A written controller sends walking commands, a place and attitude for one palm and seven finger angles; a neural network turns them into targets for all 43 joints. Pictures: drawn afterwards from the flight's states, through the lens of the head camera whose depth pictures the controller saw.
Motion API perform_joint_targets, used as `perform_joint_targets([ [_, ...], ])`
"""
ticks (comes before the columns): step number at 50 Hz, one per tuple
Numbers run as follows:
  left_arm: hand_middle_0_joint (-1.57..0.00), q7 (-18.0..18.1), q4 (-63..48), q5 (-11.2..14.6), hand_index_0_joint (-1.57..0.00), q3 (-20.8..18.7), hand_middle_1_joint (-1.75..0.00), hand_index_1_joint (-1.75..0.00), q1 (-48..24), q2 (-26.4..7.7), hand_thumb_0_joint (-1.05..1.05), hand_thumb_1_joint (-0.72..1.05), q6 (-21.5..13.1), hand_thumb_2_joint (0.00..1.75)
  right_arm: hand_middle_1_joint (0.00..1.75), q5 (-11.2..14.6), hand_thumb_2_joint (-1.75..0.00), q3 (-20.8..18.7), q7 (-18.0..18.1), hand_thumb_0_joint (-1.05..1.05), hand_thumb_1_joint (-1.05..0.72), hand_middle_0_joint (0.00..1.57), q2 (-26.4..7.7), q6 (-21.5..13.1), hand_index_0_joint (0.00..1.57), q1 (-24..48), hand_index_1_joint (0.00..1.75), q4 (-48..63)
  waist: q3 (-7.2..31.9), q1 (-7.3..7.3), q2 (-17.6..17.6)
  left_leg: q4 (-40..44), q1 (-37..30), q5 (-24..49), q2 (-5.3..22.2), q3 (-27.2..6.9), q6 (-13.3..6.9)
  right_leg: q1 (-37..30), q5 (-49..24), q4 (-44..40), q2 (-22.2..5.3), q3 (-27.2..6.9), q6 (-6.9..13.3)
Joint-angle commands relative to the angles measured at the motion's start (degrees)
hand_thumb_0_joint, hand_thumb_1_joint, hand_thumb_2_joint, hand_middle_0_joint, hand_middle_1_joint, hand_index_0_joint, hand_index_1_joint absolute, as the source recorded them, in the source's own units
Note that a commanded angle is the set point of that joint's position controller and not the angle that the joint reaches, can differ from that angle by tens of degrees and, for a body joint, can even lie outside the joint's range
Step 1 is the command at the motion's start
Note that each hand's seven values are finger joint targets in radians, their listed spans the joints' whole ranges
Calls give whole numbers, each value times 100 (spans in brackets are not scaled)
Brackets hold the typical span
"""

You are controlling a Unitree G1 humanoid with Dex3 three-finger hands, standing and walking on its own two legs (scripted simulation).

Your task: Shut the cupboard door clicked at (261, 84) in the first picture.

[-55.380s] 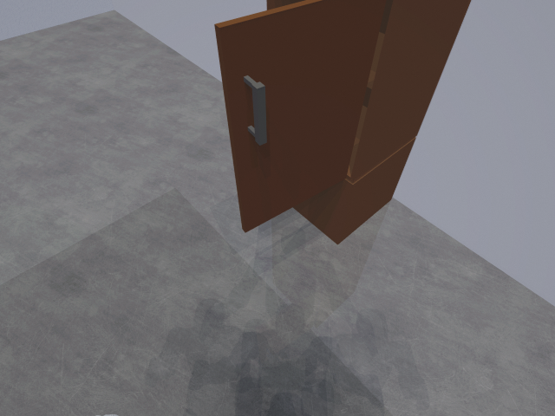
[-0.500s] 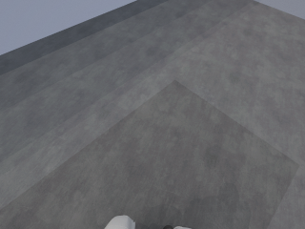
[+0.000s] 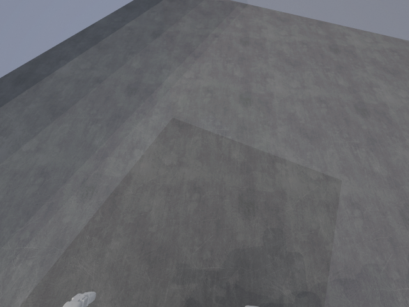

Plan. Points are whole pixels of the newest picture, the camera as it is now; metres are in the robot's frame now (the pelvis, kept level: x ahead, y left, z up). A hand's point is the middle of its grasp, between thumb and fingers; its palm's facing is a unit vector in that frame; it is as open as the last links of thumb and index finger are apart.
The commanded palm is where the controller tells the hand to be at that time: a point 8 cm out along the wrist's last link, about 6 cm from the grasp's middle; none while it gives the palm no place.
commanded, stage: turn to face it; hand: left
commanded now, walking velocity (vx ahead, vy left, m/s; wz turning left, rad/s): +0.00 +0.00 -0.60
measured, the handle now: out of the picture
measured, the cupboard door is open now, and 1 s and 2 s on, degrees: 28 28 28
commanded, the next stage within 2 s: none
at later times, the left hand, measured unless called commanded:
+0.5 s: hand (125, 298) +0.16 +0.19 -0.19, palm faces -0.24 -0.95 -0.18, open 7.4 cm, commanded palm none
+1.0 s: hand (164, 264) +0.23 +0.11 -0.16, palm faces -0.53 -0.81 -0.27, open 7.4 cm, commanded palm none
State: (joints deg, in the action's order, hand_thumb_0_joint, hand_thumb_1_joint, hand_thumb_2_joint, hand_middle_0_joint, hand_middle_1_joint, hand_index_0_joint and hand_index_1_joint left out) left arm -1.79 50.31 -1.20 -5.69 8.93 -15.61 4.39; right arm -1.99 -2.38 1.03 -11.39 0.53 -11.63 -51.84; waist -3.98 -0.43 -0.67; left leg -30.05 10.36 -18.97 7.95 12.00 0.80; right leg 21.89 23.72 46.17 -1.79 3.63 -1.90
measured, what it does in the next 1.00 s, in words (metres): steps on the spot, turning right: right foot, then left foot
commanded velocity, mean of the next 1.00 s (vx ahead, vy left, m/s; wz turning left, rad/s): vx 0.00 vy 0.00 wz -0.60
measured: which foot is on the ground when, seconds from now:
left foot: down 0.00-0.08, up 0.10-0.42, down 0.44-0.84, up 0.86-1.00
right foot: up 0.00-0.04, down 0.06-0.44, up 0.46-0.82, down 0.84-1.00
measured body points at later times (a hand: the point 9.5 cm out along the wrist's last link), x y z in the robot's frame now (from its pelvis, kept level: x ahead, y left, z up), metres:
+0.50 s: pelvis +0.03 +0.02 -0.01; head +0.09 +0.04 +0.44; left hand +0.18 +0.24 -0.17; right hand +0.04 -0.25 -0.13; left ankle +0.07 +0.13 -0.74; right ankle -0.01 -0.12 -0.71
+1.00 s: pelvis +0.04 -0.01 +0.00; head +0.07 -0.05 +0.44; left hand +0.26 +0.15 -0.14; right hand -0.05 -0.27 -0.15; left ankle +0.09 +0.12 -0.67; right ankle -0.03 -0.10 -0.74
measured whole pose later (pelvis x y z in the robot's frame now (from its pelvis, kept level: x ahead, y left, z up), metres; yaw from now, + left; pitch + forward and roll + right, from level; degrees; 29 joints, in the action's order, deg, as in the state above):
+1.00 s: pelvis +0.04 -0.01 +0.00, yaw -34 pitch +1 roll +0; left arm 0.0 50.4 -1.1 -3.3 9.9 -12.0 2.2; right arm -1.0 -3.6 0.6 -15.0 3.6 -10.6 -52.4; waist -5.0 -1.0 -2.3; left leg -62.7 28.2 -25.2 5.5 2.7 4.4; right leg 15.0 16.7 30.4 0.4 -0.1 0.8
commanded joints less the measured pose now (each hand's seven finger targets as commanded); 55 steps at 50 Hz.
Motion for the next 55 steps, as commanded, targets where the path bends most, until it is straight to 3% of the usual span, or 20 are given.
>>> perform_joint_targets([
  [1,-20,-20,-446,-5,-20,5,-30,-30,227,-279,0,90,-226,90,30,52,-90,-346,43,0,-90,20,-1286,-15,20,-84,30,315,602,116,-983,-197,-330,3233,1097,-485,-397,-750,-979,-1471,165,281,160],
  [2,-20,0,-307,-25,-20,-45,-30,-30,665,-517,0,90,-279,90,30,97,-90,-346,19,0,-90,20,-1240,-19,20,-25,30,364,799,367,-465,-995,185,2718,845,-250,-135,-1618,-1878,-2146,-45,-2,283],
  [3,-20,82,-202,-80,-20,-163,-30,-30,1056,-1143,0,90,-352,90,30,147,-90,-245,-7,0,-90,20,-804,-7,20,54,30,558,943,538,1359,-2294,1666,83,78,72,227,-2698,-3762,-2464,-1359,-1734,787],
  [4,-20,161,-105,11,-20,-194,-30,-30,1288,-1399,0,90,-346,90,30,138,-90,-175,29,0,-90,20,-768,63,20,405,30,772,867,640,1690,-3379,2383,-1970,-433,-495,353,-2487,-5664,-2380,-2124,-2678,1438],
  [6,-20,276,-254,8,-20,-182,-30,-30,779,-1126,0,90,-302,90,30,141,-90,-181,61,0,-90,20,-742,140,20,441,30,717,613,422,1348,-3975,2690,-1328,-151,-1241,284,-2008,-4072,-2559,-1812,-2361,1542],
  [10,-20,255,-534,-10,-20,-37,-30,-30,-43,-834,0,90,-320,90,30,104,-90,-189,-12,0,-90,20,-812,172,20,84,30,472,611,-9,966,-3483,2021,-382,-211,-1154,429,-1166,-3043,-2587,-1143,-1542,1177],
  [17,-20,200,-436,-64,-20,-124,-30,-30,103,-969,0,90,-276,90,30,154,-90,-160,18,0,-90,20,-653,64,20,26,30,521,673,72,971,-1366,1271,-487,-555,-989,386,-1032,-2763,-2317,-1039,-2104,1238],
  [20,-20,184,-449,22,-20,-87,-30,-30,-145,-802,0,90,-212,90,30,168,-90,-165,77,0,-90,20,-775,-33,20,-537,30,336,754,-232,785,345,-117,687,-599,-968,322,-228,-2353,-1768,-634,-2002,754],
  [22,-20,122,-619,101,-20,22,-30,-30,42,-185,0,90,-170,90,30,43,-90,-308,113,0,-90,20,-1669,-115,20,-783,30,370,871,-236,-1907,1434,-839,1533,1638,-3209,-522,1086,914,328,601,-644,106],
  [23,-20,123,-639,36,-20,4,-30,-30,-118,-388,0,90,-161,90,30,11,-90,-277,132,0,-90,20,-1670,-79,20,-797,30,410,762,-309,-1366,1372,-348,1908,2007,-3281,-934,908,1265,1407,352,-731,111],
  [27,-20,-31,-430,-1,-20,-62,-30,-30,-24,-348,0,90,-96,90,30,-4,-90,-135,177,0,-90,20,-1137,-97,20,-28,30,577,397,45,-1113,1091,-138,2816,1167,-1643,-758,1022,387,2185,34,-498,-96],
  [35,-20,-73,-554,20,-20,42,-30,-30,-379,-59,0,90,-116,90,30,11,-90,-291,111,0,-90,20,-1258,-51,20,-534,30,278,628,-233,-1209,659,-730,3236,1215,-858,-769,360,246,192,72,117,-66],
  [39,-20,-41,-421,19,-20,20,-30,-30,125,-202,0,90,-197,90,30,55,-90,-353,53,0,-90,20,-1363,-10,20,-225,30,305,738,69,-1012,-77,-326,2756,1185,-477,-420,-746,-851,-1481,181,293,119],
  [40,-20,-16,-283,-6,-20,-31,-30,-30,508,-423,0,90,-242,90,30,96,-90,-360,27,0,-90,20,-1309,-3,20,-153,30,333,849,267,-555,-724,187,2167,951,-273,-156,-1524,-1591,-2179,21,60,224],
  [41,-20,58,-181,-63,-20,-122,-30,-30,880,-1035,0,90,-333,90,30,146,-90,-282,-12,0,-90,20,-892,21,20,-131,30,496,949,450,1114,-1906,1420,243,307,29,196,-2454,-2934,-2643,-1153,-1478,642],
  [42,-20,143,-99,-5,-20,-187,-30,-30,1073,-1383,0,90,-331,90,30,125,-90,-190,5,0,-90,20,-704,70,20,304,30,762,702,573,1886,-3059,2445,-1933,-346,-335,362,-2330,-4905,-2560,-2028,-2681,1256],
  [43,-20,197,-118,30,-20,-165,-30,-30,1073,-1364,0,90,-311,90,30,146,-90,-169,47,0,-90,20,-816,155,20,288,30,732,690,519,1442,-3676,2469,-1664,-203,-1032,299,-1948,-4092,-2682,-2121,-2558,1535],
  [45,-20,268,-282,-8,-20,-145,-30,-30,406,-1041,0,90,-312,90,30,117,-90,-187,51,0,-90,20,-786,136,20,343,30,673,393,263,1694,-3831,2916,-1076,-105,-1235,341,-1820,-3341,-2730,-1615,-2352,1411],
  [48,-20,257,-428,-2,-20,-36,-30,-30,28,-789,0,90,-343,90,30,108,-90,-194,-10,0,-90,20,-806,136,20,144,30,496,590,19,1113,-3364,2169,-430,-190,-1134,432,-1379,-3586,-2475,-1115,-1552,1198],
  [55,-20,213,-360,-50,-20,-116,-30,-30,133,-977,0,90,-295,90,30,163,-90,-159,21,0,-90,20,-658,66,20,132,30,577,683,58,960,-1282,1270,-383,-596,-943,401,-1134,-3341,-2187,-1015,-2080,1219],
])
